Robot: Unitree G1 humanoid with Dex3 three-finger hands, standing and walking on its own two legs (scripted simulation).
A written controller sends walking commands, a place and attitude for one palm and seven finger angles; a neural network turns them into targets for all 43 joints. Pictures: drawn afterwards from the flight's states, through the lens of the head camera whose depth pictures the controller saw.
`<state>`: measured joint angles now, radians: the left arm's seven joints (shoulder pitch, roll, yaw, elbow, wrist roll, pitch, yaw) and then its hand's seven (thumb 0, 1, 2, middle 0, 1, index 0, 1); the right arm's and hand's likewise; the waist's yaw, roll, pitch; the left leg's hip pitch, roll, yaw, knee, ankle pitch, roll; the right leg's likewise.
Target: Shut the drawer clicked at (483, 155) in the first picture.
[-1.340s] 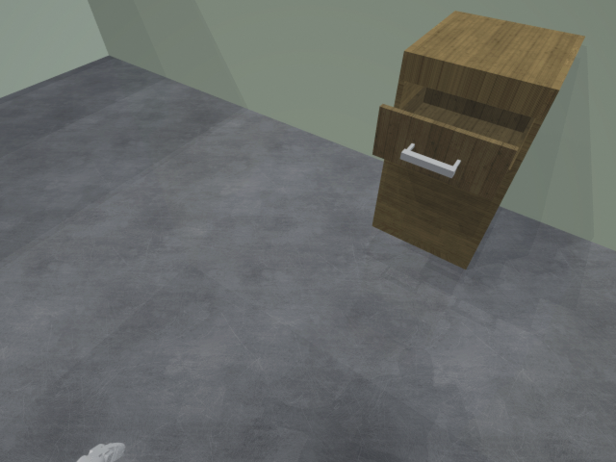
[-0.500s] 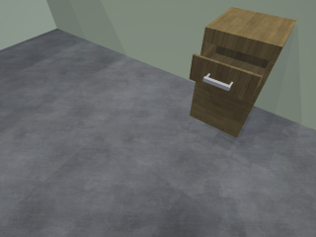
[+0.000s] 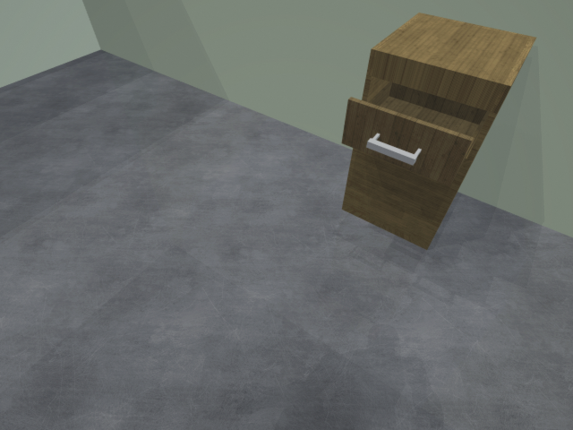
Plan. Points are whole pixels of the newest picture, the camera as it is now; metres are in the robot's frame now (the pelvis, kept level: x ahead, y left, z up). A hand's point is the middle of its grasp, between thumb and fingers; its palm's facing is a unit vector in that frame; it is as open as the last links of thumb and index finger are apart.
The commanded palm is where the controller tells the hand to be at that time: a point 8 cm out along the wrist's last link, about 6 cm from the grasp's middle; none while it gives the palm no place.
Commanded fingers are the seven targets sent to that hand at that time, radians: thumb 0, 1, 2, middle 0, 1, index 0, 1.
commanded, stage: look at it before walking up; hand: left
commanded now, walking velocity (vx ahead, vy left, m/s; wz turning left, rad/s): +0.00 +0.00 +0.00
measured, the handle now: (394, 147) +0.95 -0.29 -0.18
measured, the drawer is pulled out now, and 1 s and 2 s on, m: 0.18 0.18 0.18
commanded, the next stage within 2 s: walk to a spot facing it in 0.10 s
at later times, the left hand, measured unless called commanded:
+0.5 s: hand out of the picture +0.05 +0.20 -0.19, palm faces -0.06 -0.97 -0.22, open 7.3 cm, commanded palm none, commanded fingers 0.00 0.90 0.90 -0.20 -0.30 -0.20 -0.30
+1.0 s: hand (166, 399) +0.21 +0.23 -0.21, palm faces -0.17 -0.97 -0.18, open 7.4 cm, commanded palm none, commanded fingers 0.00 0.90 0.90 -0.20 -0.30 -0.20 -0.30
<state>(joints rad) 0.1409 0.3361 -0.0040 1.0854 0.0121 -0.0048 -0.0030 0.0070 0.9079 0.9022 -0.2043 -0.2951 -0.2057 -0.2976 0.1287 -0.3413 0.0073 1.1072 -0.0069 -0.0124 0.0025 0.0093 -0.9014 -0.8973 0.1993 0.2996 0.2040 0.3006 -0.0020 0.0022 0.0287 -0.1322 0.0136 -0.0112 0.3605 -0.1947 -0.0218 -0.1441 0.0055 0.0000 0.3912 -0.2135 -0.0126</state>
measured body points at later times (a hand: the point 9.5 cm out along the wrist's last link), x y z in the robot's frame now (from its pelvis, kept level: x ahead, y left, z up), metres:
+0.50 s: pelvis +0.05 +0.00 -0.02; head +0.04 +0.00 +0.43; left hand +0.05 +0.25 -0.17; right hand +0.04 -0.25 -0.17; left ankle +0.00 +0.13 -0.75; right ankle +0.00 -0.11 -0.74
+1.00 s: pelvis +0.21 +0.04 -0.02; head +0.24 +0.06 +0.42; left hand +0.22 +0.28 -0.19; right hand +0.29 -0.21 -0.14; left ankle +0.31 +0.10 -0.75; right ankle +0.08 -0.06 -0.65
